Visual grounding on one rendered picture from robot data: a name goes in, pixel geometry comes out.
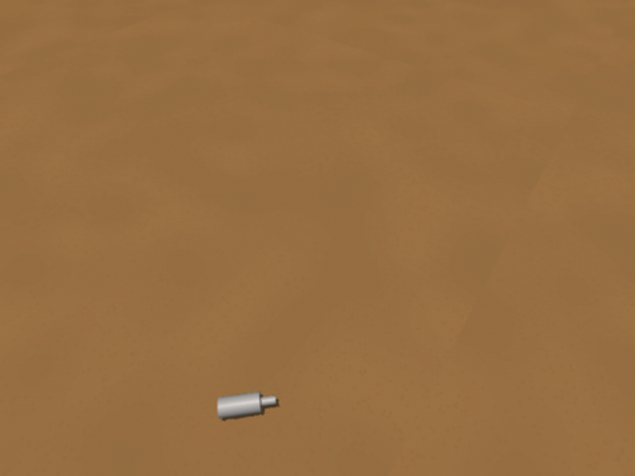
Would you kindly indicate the bottle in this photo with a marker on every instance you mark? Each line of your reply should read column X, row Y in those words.
column 243, row 404

